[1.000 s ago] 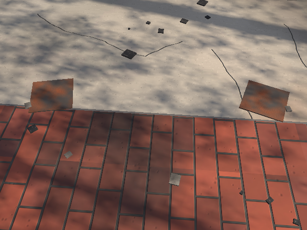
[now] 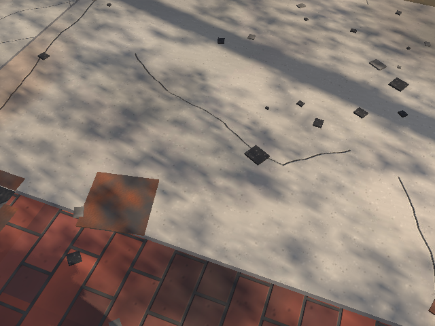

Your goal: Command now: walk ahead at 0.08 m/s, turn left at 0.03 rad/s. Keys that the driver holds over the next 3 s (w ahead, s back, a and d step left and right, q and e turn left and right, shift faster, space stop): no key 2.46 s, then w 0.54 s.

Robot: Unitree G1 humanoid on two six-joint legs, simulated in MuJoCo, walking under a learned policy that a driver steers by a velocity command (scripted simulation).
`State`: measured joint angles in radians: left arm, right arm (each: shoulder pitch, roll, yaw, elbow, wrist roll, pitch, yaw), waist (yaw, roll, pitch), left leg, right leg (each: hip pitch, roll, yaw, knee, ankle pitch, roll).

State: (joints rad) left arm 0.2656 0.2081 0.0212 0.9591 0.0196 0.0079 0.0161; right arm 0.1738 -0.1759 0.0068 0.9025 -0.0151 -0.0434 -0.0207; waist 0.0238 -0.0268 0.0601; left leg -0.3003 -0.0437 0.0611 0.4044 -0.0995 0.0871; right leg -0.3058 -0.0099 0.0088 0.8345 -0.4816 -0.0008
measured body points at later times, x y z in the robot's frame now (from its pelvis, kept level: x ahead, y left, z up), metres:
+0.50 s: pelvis +0.03 -0.02 +0.00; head +0.03 -0.02 +0.45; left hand +0.02 +0.20 -0.16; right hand +0.03 -0.25 -0.15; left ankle +0.07 +0.07 -0.74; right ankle +0.01 -0.13 -0.74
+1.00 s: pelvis +0.04 -0.03 +0.00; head +0.05 -0.03 +0.45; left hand +0.02 +0.19 -0.16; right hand +0.03 -0.24 -0.16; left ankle +0.07 +0.07 -0.74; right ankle +0.01 -0.13 -0.74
